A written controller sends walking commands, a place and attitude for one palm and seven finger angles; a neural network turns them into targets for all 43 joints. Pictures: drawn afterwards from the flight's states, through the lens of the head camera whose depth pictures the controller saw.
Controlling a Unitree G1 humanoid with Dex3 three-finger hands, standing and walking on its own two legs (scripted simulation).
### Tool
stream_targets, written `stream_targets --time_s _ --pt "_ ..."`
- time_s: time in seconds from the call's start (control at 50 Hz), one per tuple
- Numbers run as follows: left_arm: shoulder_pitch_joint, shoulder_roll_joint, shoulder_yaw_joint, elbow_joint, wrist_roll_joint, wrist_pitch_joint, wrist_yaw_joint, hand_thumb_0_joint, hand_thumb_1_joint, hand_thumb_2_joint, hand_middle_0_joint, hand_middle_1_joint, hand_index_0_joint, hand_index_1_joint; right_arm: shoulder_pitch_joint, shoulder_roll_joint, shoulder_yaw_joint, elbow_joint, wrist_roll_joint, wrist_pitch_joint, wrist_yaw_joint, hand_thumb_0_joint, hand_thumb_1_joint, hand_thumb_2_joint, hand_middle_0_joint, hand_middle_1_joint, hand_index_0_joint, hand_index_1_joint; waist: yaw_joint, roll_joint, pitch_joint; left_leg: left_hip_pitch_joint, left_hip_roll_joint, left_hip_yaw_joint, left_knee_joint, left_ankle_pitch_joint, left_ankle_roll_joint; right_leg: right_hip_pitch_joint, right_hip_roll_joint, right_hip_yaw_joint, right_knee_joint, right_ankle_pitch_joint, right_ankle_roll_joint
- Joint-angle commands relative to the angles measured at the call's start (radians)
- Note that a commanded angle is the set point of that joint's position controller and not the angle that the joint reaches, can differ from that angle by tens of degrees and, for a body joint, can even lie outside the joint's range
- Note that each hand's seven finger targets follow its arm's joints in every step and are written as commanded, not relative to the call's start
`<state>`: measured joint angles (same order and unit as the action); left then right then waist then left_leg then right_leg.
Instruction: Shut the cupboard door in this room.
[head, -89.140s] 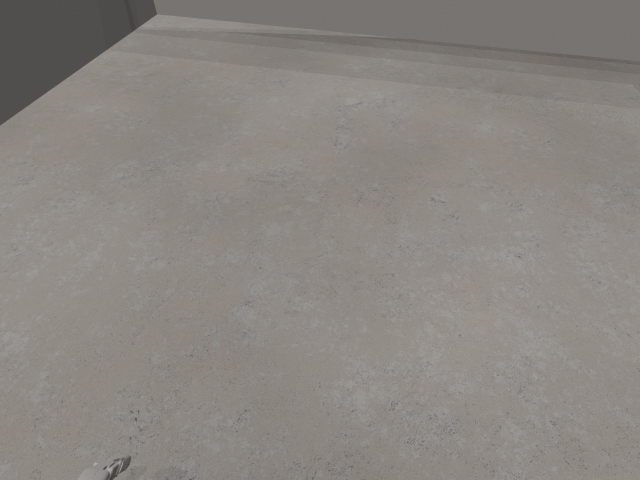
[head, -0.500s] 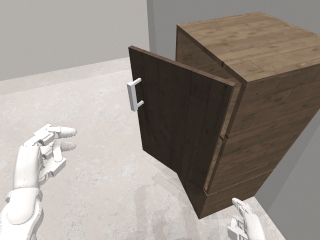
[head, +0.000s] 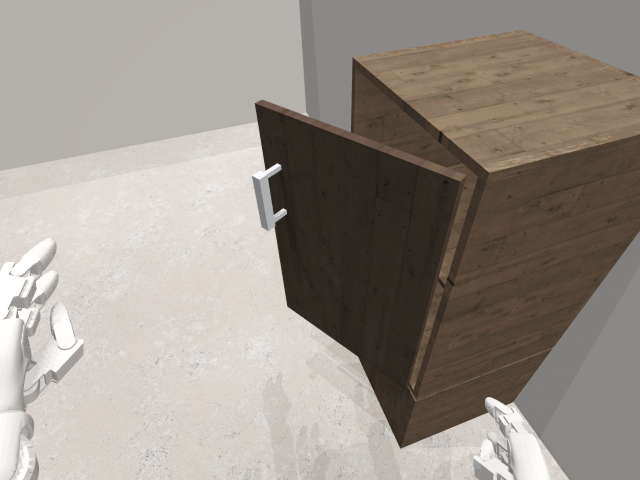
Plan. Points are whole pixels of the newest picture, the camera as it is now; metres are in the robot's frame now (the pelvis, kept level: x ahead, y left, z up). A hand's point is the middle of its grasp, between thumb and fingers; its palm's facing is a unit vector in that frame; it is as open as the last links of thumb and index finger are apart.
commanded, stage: draw the hand back to the body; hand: left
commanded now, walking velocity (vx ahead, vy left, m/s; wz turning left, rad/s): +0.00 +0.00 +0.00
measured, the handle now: (271, 197) +0.60 +0.18 +0.02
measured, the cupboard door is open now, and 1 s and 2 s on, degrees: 31 31 31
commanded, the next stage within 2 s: step back with the hand held close in 0.08 s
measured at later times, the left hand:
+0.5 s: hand (52, 343) +0.19 +0.29 +0.15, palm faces +0.37 -0.78 -0.51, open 7.4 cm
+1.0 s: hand out of the picture +0.00 +0.29 +0.17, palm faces +0.57 -0.70 -0.43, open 7.4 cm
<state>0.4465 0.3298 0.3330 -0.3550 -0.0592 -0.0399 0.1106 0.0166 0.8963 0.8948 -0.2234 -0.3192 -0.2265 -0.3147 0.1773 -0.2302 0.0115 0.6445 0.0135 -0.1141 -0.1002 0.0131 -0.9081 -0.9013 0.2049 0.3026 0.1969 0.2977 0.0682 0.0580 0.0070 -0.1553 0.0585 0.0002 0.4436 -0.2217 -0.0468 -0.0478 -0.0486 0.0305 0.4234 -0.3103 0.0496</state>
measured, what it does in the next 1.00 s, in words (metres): shifts its weight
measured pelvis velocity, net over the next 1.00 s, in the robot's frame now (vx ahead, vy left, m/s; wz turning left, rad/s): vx -0.15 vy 0.00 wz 0.12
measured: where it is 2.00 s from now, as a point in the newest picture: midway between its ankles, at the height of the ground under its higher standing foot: outside the picture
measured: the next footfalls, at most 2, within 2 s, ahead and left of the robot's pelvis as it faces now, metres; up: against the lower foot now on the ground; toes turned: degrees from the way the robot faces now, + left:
left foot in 1.10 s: -0.02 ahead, +0.13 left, +0.01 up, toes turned +8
right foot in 1.36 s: -0.29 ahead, -0.10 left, +0.00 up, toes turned +8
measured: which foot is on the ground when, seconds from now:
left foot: down 0.00-1.00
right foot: down 0.00-1.00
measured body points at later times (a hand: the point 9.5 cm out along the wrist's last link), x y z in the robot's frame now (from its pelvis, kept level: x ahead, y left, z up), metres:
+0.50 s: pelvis -0.02 +0.03 +0.00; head -0.01 +0.01 +0.45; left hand +0.16 +0.33 +0.18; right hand +0.17 -0.22 -0.09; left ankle +0.01 +0.15 -0.74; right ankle -0.05 -0.15 -0.74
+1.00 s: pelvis -0.15 +0.00 -0.03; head -0.16 +0.02 +0.42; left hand -0.03 +0.32 +0.19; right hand +0.04 -0.21 -0.10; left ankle +0.00 +0.16 -0.73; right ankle -0.06 -0.14 -0.74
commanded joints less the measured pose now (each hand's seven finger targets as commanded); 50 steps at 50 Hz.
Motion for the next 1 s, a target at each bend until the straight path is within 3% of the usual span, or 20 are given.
stream_targets --time_s 0.0,0.18,0.2,0.26,0.36,0.4,0.48,0.54,0.56,0.64,0.66,0.72,0.74,0.76,0.8,0.84,0.86,0.9,0.94,0.98 --pt "-0.086 0.233 0.150 -0.269 0.000 -0.078 0.018 0.000 0.900 0.900 -0.200 -0.300 -0.200 -0.300 -0.140 -0.078 -0.025 -0.170 -0.006 -0.067 -0.010 0.000 -0.900 -0.900 0.200 0.300 0.200 0.300 -0.001 0.025 -0.086 0.097 -0.062 0.095 -0.037 0.172 0.063 -0.095 0.067 -0.087 -0.069 0.271 -0.024" --pt "-0.053 0.200 0.138 -0.216 -0.005 -0.069 0.005 0.000 0.900 0.900 -0.200 -0.300 -0.200 -0.300 -0.126 -0.084 -0.033 -0.171 -0.003 -0.052 -0.003 0.000 -0.900 -0.900 0.200 0.300 0.200 0.300 -0.011 -0.019 -0.056 0.097 -0.050 0.107 -0.038 0.208 0.063 -0.109 0.069 -0.088 -0.069 0.320 -0.017" --pt "-0.168 0.329 0.243 -0.276 -0.007 -0.112 0.006 0.000 0.900 0.900 -0.200 -0.300 -0.200 -0.300 -0.127 -0.116 -0.036 -0.189 -0.002 -0.024 0.004 0.000 -0.900 -0.900 0.200 0.300 0.200 0.300 -0.045 -0.032 -0.046 0.037 -0.039 0.111 0.035 0.171 0.074 -0.174 0.014 -0.054 -0.106 0.409 -0.025" --pt "-0.051 0.257 0.175 -0.196 -0.004 -0.127 -0.006 0.000 0.900 0.900 -0.200 -0.300 -0.200 -0.300 -0.149 -0.090 -0.037 -0.178 -0.004 0.016 -0.001 0.000 -0.900 -0.900 0.200 0.300 0.200 0.300 -0.053 -0.096 -0.088 0.026 -0.053 0.112 0.086 0.223 0.071 -0.165 -0.026 -0.052 -0.069 0.595 -0.030" --pt "0.052 0.275 0.204 -0.253 -0.012 -0.136 0.005 0.000 0.900 0.900 -0.200 -0.300 -0.200 -0.300 -0.131 -0.101 -0.053 -0.209 0.002 0.062 -0.004 0.000 -0.900 -0.900 0.200 0.300 0.200 0.300 -0.050 -0.031 -0.198 0.047 -0.025 0.102 0.062 0.460 0.066 -0.114 0.005 -0.084 0.020 0.641 -0.015" --pt "0.066 0.293 0.225 -0.263 -0.018 -0.133 0.010 0.000 0.900 0.900 -0.200 -0.300 -0.200 -0.300 -0.133 -0.102 -0.056 -0.222 0.005 0.080 -0.006 0.000 -0.900 -0.900 0.200 0.300 0.200 0.300 -0.049 -0.063 -0.213 0.043 -0.018 0.102 0.062 0.483 0.064 -0.119 0.015 -0.085 0.030 0.633 -0.009" --pt "0.066 0.301 0.231 -0.292 -0.023 -0.140 0.023 0.000 0.900 0.900 -0.200 -0.300 -0.200 -0.300 -0.131 -0.108 -0.057 -0.238 0.005 0.092 -0.014 0.000 -0.900 -0.900 0.200 0.300 0.200 0.300 -0.051 -0.019 -0.218 0.004 -0.002 0.086 0.023 0.462 0.063 -0.111 0.040 -0.090 0.049 0.530 -0.001" --pt "0.066 0.323 0.252 -0.309 -0.019 -0.150 0.032 0.000 0.900 0.900 -0.200 -0.300 -0.200 -0.300 -0.123 -0.124 -0.064 -0.239 0.001 0.085 -0.016 0.000 -0.900 -0.900 0.200 0.300 0.200 0.300 -0.049 0.042 -0.215 -0.063 0.006 0.073 -0.012 0.357 0.067 -0.084 0.058 -0.087 0.057 0.442 0.005" --pt "0.072 0.287 0.221 -0.298 -0.022 -0.153 0.032 0.000 0.900 0.900 -0.200 -0.300 -0.200 -0.300 -0.121 -0.116 -0.056 -0.242 0.003 0.084 -0.014 0.000 -0.900 -0.900 0.200 0.300 0.200 0.300 -0.056 0.041 -0.193 -0.105 0.011 0.067 -0.025 0.304 0.068 -0.079 0.057 -0.087 0.064 0.408 0.005" --pt "0.073 0.311 0.255 -0.295 -0.007 -0.187 0.042 0.000 0.900 0.900 -0.200 -0.300 -0.200 -0.300 -0.115 -0.136 -0.062 -0.242 0.001 0.063 -0.013 0.000 -0.900 -0.900 0.200 0.300 0.200 0.300 -0.056 0.087 -0.147 -0.311 0.025 0.032 -0.089 -0.046 0.088 0.001 0.081 -0.075 0.098 0.299 0.007" --pt "0.067 0.270 0.222 -0.297 -0.006 -0.196 0.040 0.000 0.900 0.900 -0.200 -0.300 -0.200 -0.300 -0.114 -0.127 -0.056 -0.246 0.006 0.056 -0.011 0.000 -0.900 -0.900 0.200 0.300 0.200 0.300 -0.062 0.088 -0.134 -0.369 0.031 0.023 -0.106 -0.152 0.091 0.018 0.081 -0.074 0.119 0.266 0.006" --pt "0.052 0.269 0.232 -0.310 0.009 -0.228 0.044 0.000 0.900 0.900 -0.200 -0.300 -0.200 -0.300 -0.107 -0.137 -0.058 -0.248 0.007 0.032 -0.009 0.000 -0.900 -0.900 0.200 0.300 0.200 0.300 -0.063 0.130 -0.099 -0.534 0.052 -0.013 -0.138 -0.388 0.114 0.068 0.102 -0.066 0.175 0.180 0.007" --pt "0.043 0.299 0.262 -0.312 0.016 -0.240 0.047 0.000 0.900 0.900 -0.200 -0.300 -0.200 -0.300 -0.104 -0.145 -0.060 -0.245 0.003 0.022 -0.010 0.000 -0.900 -0.900 0.200 0.300 0.200 0.300 -0.060 0.150 -0.094 -0.578 0.066 -0.034 -0.161 -0.444 0.121 0.087 0.118 -0.071 0.200 0.146 0.010" --pt "0.027 0.256 0.225 -0.319 0.017 -0.249 0.044 0.000 0.900 0.900 -0.200 -0.300 -0.200 -0.300 -0.098 -0.138 -0.055 -0.247 0.005 0.013 -0.009 0.000 -0.900 -0.900 0.200 0.300 0.200 0.300 -0.065 0.164 -0.081 -0.614 0.081 -0.049 -0.171 -0.484 0.127 0.088 0.124 -0.075 0.234 0.118 0.009" --pt "-0.004 0.258 0.231 -0.347 0.028 -0.267 0.046 0.000 0.900 0.900 -0.200 -0.300 -0.200 -0.300 -0.088 -0.146 -0.059 -0.241 0.002 -0.009 -0.007 0.000 -0.900 -0.900 0.200 0.300 0.200 0.300 -0.062 0.222 -0.088 -0.674 0.110 -0.077 -0.189 -0.563 0.140 0.118 0.145 -0.078 0.304 0.093 0.010" --pt "-0.017 0.299 0.267 -0.359 0.034 -0.283 0.049 0.000 0.900 0.900 -0.200 -0.300 -0.200 -0.300 -0.080 -0.150 -0.063 -0.233 -0.004 -0.030 -0.006 0.000 -0.900 -0.900 0.200 0.300 0.200 0.300 -0.059 0.213 -0.096 -0.681 0.119 -0.086 -0.168 -0.590 0.146 0.103 0.155 -0.061 0.318 0.064 0.005" --pt "-0.013 0.270 0.242 -0.369 0.030 -0.290 0.048 0.000 0.900 0.900 -0.200 -0.300 -0.200 -0.300 -0.076 -0.134 -0.061 -0.236 -0.002 -0.037 -0.004 0.000 -0.900 -0.900 0.200 0.300 0.200 0.300 -0.063 0.202 -0.085 -0.644 0.103 -0.064 -0.125 -0.553 0.137 0.045 0.143 -0.045 0.294 0.063 -0.006" --pt "0.018 0.297 0.267 -0.375 0.021 -0.298 0.052 0.000 0.900 0.900 -0.200 -0.300 -0.200 -0.300 -0.059 -0.118 -0.064 -0.231 -0.006 -0.051 0.001 0.000 -0.900 -0.900 0.200 0.300 0.200 0.300 -0.066 0.104 -0.089 -0.504 0.035 0.004 0.017 -0.477 0.099 -0.140 0.096 0.052 0.165 -0.015 -0.045" --pt "0.030 0.329 0.281 -0.392 0.003 -0.302 0.057 0.000 0.900 0.900 -0.200 -0.300 -0.200 -0.300 -0.035 -0.101 -0.069 -0.204 -0.018 -0.051 0.006 0.000 -0.900 -0.900 0.200 0.300 0.200 0.300 -0.075 -0.038 -0.083 -0.280 -0.039 0.082 0.212 -0.337 0.037 -0.431 -0.013 0.208 -0.040 -0.243 -0.109" --pt "-0.017 0.305 0.232 -0.365 0.001 -0.294 0.071 0.000 0.900 0.900 -0.200 -0.300 -0.200 -0.300 -0.020 -0.076 -0.057 -0.156 -0.030 -0.043 0.010 0.000 -0.900 -0.900 0.200 0.300 0.200 0.300 -0.084 -0.198 -0.063 -0.087 -0.067 0.104 0.421 -0.206 0.002 -0.672 -0.137 0.287 -0.174 -0.347 -0.152"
